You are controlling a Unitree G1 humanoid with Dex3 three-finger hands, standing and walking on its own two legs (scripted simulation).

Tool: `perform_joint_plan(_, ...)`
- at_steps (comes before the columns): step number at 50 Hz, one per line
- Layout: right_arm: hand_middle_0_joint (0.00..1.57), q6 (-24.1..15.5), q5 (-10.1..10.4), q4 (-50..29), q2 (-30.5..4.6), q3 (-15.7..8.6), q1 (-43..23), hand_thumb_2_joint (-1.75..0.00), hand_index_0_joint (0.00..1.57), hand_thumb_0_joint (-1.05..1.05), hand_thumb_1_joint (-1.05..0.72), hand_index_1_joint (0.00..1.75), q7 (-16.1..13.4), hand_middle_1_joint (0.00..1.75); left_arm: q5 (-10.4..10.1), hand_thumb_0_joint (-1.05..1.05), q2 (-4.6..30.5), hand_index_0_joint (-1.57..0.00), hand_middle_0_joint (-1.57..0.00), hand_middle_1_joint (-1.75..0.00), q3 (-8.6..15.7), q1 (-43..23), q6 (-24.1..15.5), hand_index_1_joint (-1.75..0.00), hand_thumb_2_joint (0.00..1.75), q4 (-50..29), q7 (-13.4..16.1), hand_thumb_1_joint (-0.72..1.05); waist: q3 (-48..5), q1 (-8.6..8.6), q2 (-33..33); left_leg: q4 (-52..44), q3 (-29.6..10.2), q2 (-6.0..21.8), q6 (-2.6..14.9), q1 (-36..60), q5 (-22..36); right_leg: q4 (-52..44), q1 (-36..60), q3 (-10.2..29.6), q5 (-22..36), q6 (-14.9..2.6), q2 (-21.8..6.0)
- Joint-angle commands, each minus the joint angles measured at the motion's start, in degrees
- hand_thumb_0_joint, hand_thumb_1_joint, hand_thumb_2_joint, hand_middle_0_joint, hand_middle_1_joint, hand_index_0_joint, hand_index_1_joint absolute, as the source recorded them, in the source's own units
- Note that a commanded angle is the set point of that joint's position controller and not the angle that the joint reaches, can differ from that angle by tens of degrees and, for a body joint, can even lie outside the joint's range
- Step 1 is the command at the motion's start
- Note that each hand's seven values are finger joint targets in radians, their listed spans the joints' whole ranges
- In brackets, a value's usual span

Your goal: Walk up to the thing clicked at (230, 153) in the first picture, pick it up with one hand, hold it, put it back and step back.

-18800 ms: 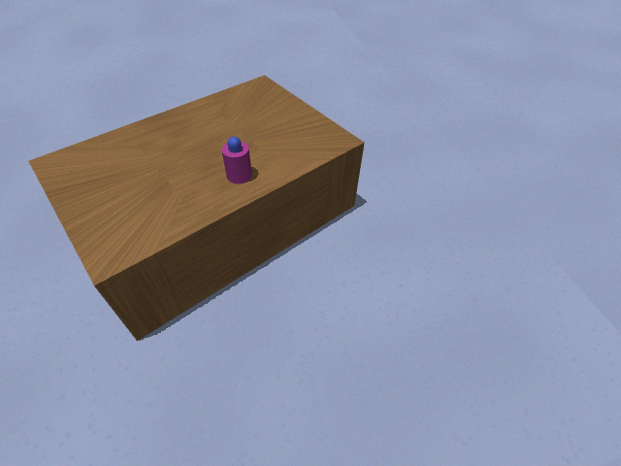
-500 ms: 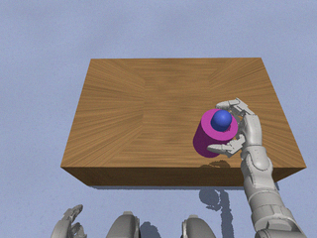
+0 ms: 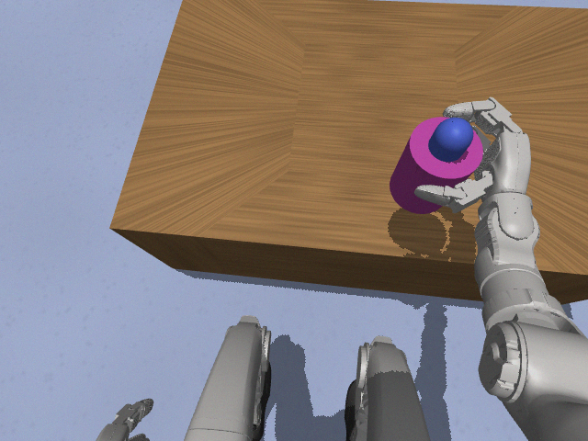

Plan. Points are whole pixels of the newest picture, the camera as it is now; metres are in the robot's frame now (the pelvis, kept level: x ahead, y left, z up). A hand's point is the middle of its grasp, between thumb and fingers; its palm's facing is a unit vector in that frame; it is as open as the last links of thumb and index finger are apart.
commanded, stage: crouch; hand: right
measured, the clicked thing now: (436, 161) +0.48 -0.14 +0.00
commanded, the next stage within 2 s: lower in 0.42 s
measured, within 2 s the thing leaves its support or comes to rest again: rests again in 1.38 s
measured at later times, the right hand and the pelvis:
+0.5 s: hand (438, 154) +0.52 -0.15 -0.04, palm faces +0.03 +1.00 -0.02, open 12.0 cm; pelvis -0.02 +0.00 -0.06, yaw +0 degrees
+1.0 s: hand (421, 170) +0.53 -0.15 -0.11, palm faces +0.01 +1.00 -0.03, open 12.0 cm; pelvis -0.03 +0.00 -0.12, yaw +0 degrees
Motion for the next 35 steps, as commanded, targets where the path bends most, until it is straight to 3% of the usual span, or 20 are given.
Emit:
perform_joint_plan(1,1.15,-5.8,1.3,-15.4,-14.3,-3.2,-29.9,-1.22,1.2,0.0,0.07,1.33,0.2,1.33,0.0,0.0,11.1,-0.19,-0.2,-0.3,3.5,7.8,-1.3,-0.31,0.93,-3.4,0.8,0.89,-39.7,1.44,-5.7,-6.1,0.9,-2.0,3.61,19.5,17.9,-7.7,20.0,1.6,20.0,-1.18,1.8)
perform_joint_plan(6,1.16,-5.0,0.6,-13.3,-14.5,-2.9,-34.0,-1.24,1.22,0.0,0.06,1.35,-0.3,1.35,0.5,0.0,11.5,-0.19,-0.2,-0.3,3.9,8.4,-0.7,-0.31,0.93,-2.6,0.7,0.88,-38.6,2.65,-6.0,-4.1,0.8,-1.9,3.65,16.4,15.8,-5.5,15.4,1.4,16.7,-1.27,1.8)
perform_joint_plan(9,1.16,-4.5,-0.1,-11.2,-15.0,-3.0,-33.9,-1.23,1.21,0.0,0.07,1.34,-0.6,1.34,0.6,0.0,11.3,-0.19,-0.2,-0.29,3.7,7.9,-0.5,-0.3,0.92,-3.1,0.6,0.89,-37.9,2.51,-6.0,-2.7,1.0,-1.9,3.65,14.1,13.6,-4.6,13.0,1.7,14.6,-1.28,1.9)
perform_joint_plan(11,1.17,-4.3,-0.6,-12.0,-15.3,-2.5,-36.2,-1.24,1.22,0.0,0.05,1.35,-0.7,1.35,0.7,0.0,11.6,-0.19,-0.2,-0.29,3.7,8.0,-0.2,-0.3,0.92,-3.3,0.6,0.88,-38.9,2.72,-7.4,-2.2,1.0,-1.8,3.69,12.4,12.8,-4.1,13.8,1.8,14.2,-1.15,1.8)
perform_joint_plan(16,1.18,-3.3,-0.8,-12.9,-17.6,-3.8,-39.2,-1.24,1.23,0.0,0.06,1.36,-1.1,1.36,0.7,0.0,12.0,-0.19,-0.2,-0.29,3.8,9.0,0.3,-0.3,0.92,-3.8,0.6,0.89,-41.6,3.1,-7.8,-0.3,0.9,-1.7,3.72,12.0,13.8,-2.0,11.8,1.8,14.7,-1.2,1.8)
perform_joint_plan(17,1.18,-2.7,-1.0,-11.2,-16.4,-2.8,-38.6,-1.24,1.23,0.0,0.06,1.36,-1.0,1.36,0.6,0.0,11.9,-0.19,-0.2,-0.29,3.7,8.8,0.4,-0.3,0.92,-3.8,0.6,0.89,-41.3,3.39,-7.7,-0.2,0.9,-1.6,3.64,12.2,13.9,-1.6,11.2,1.6,14.4,-1.25,1.9)
perform_joint_plan(20,1.18,-2.5,-1.0,-13.5,-18.7,-3.8,-41.8,-1.24,1.23,0.0,0.07,1.36,-1.3,1.36,0.5,0.0,11.6,-0.19,-0.2,-0.29,3.2,9.2,0.7,-0.3,0.92,-3.5,0.5,0.88,-41.5,3.41,-8.9,1.0,0.9,-1.5,3.75,10.5,13.6,-1.1,10.7,1.9,14.4,-1.08,1.9)
perform_joint_plan(22,1.2,-1.8,-1.3,-9.6,-16.8,-3.1,-40.3,-1.25,1.25,0.0,0.05,1.37,-1.2,1.37,0.5,0.0,12.4,-0.19,-0.2,-0.29,3.8,9.2,0.8,-0.3,0.92,-3.3,0.6,0.89,-39.9,4.36,-8.2,1.4,1.6,-1.7,3.77,7.6,11.3,-1.3,11.0,2.8,12.6,-0.98,1.8)
perform_joint_plan(24,1.2,-2.0,-1.5,-11.6,-19.0,-3.9,-42.5,-1.26,1.25,0.0,0.03,1.38,-1.3,1.37,0.6,0.0,12.2,-0.19,-0.2,-0.29,3.4,9.6,0.9,-0.3,0.91,-3.3,0.7,0.89,-41.6,4.19,-7.8,1.6,1.1,-1.5,3.64,9.8,12.2,0.0,9.2,2.1,12.8,-1.27,2.0)
perform_joint_plan(25,1.19,-1.6,-1.5,-9.7,-17.0,-2.9,-41.1,-1.25,1.24,0.0,0.04,1.37,-1.1,1.37,0.5,0.0,12.0,-0.19,-0.2,-0.29,3.1,9.3,0.8,-0.3,0.92,-3.9,0.6,0.89,-42.0,4.65,-7.1,1.8,1.3,-1.6,3.62,9.7,12.8,0.4,8.9,2.1,13.2,-1.34,1.9)
perform_joint_plan(26,1.19,-2.0,-1.5,-14.8,-21.2,-4.9,-45.0,-1.25,1.24,0.0,0.05,1.37,-1.4,1.37,0.6,0.0,12.4,-0.19,-0.2,-0.29,3.5,9.9,1.0,-0.3,0.91,-3.7,0.8,0.89,-43.2,4.18,-9.0,1.9,0.8,-1.5,3.66,10.3,12.7,0.7,8.5,1.8,12.7,-1.36,2.0)
perform_joint_plan(27,1.16,-1.1,-1.6,-8.7,-17.9,-3.3,-41.0,-1.23,1.22,0.0,0.06,1.35,-1.1,1.35,0.5,0.0,12.1,-0.19,-0.2,-0.29,2.8,9.5,0.9,-0.31,0.92,-3.9,0.7,0.88,-42.2,4.46,-7.8,2.1,1.1,-1.6,3.62,9.4,12.8,0.8,9.0,1.9,13.3,-1.32,2.0)
perform_joint_plan(28,1.16,-1.3,-1.5,-10.6,-20.0,-4.5,-42.6,-1.23,1.21,0.0,0.06,1.34,-1.3,1.34,0.5,0.0,12.4,-0.19,-0.2,-0.29,3.3,9.6,1.1,-0.31,0.92,-3.5,0.8,0.88,-40.6,4.0,-8.3,2.6,1.2,-1.6,3.71,8.0,11.2,0.9,7.3,2.1,11.8,-1.29,2.0)
perform_joint_plan(29,1.15,-1.0,-1.6,-5.6,-16.5,-2.5,-40.4,-1.23,1.21,0.0,0.07,1.34,-0.9,1.34,0.6,0.0,12.4,-0.19,-0.2,-0.3,3.2,9.9,1.0,-0.31,0.92,-2.8,0.8,0.88,-37.7,5.51,-7.2,2.7,1.3,-1.7,3.57,6.3,10.9,1.7,5.6,2.0,11.1,-1.45,1.9)
perform_joint_plan(30,1.15,-0.9,-1.4,-2.9,-15.6,-2.7,-38.4,-1.23,1.21,0.0,0.06,1.34,-0.7,1.34,0.6,0.0,12.0,-0.19,-0.2,-0.29,2.7,9.6,0.8,-0.31,0.92,-2.9,0.7,0.88,-35.7,5.54,-5.3,3.6,1.7,-1.7,3.55,4.4,10.5,2.2,3.8,2.4,10.9,-1.43,1.9)
perform_joint_plan(31,1.16,-1.9,-1.7,-8.8,-19.1,-4.2,-42.3,-1.24,1.22,0.0,0.05,1.35,-0.9,1.35,0.9,0.0,12.3,-0.19,-0.2,-0.3,3.2,10.2,0.9,-0.31,0.92,-2.8,0.7,0.89,-37.9,4.81,-7.3,4.7,1.3,-1.7,3.71,3.8,11.3,3.4,3.4,2.1,11.5,-1.47,1.8)
perform_joint_plan(32,1.17,-2.4,-2.0,-8.6,-20.8,-4.6,-43.4,-1.25,1.23,0.0,0.06,1.36,-0.7,1.36,1.1,0.0,12.3,-0.19,-0.2,-0.29,2.8,10.2,1.0,-0.31,0.92,-2.7,0.6,0.88,-39.0,4.63,-9.2,5.3,1.0,-1.6,3.78,3.2,10.8,3.9,4.2,1.9,11.6,-1.34,1.9)
perform_joint_plan(33,1.19,-1.9,-2.1,-3.7,-18.1,-3.4,-40.2,-1.26,1.25,0.0,0.03,1.38,-0.4,1.38,1.1,0.0,12.6,-0.19,-0.2,-0.29,2.7,10.1,0.9,-0.3,0.92,-3.1,0.5,0.88,-37.4,5.2,-7.9,5.9,1.5,-1.6,3.75,2.1,10.7,4.2,3.6,2.1,11.7,-1.33,1.9)
perform_joint_plan(34,1.19,-2.4,-2.0,-8.0,-20.5,-5.0,-42.1,-1.25,1.24,0.0,0.04,1.37,-0.5,1.37,1.2,0.0,12.5,-0.19,-0.2,-0.29,2.8,10.6,1.0,-0.3,0.91,-3.5,0.4,0.88,-39.1,4.74,-8.3,6.6,1.2,-1.6,3.85,2.7,11.3,4.7,2.7,2.0,11.9,-1.35,1.9)
perform_joint_plan(35,1.18,-2.5,-2.0,-7.1,-20.5,-4.8,-41.8,-1.24,1.23,0.0,0.04,1.36,-0.4,1.36,1.2,0.0,12.7,-0.19,-0.2,-0.29,2.7,10.4,1.0,-0.3,0.92,-3.5,0.3,0.88,-39.1,4.45,-8.9,7.1,1.0,-1.5,3.74,2.8,11.4,5.6,2.0,1.7,11.7,-1.45,2.0)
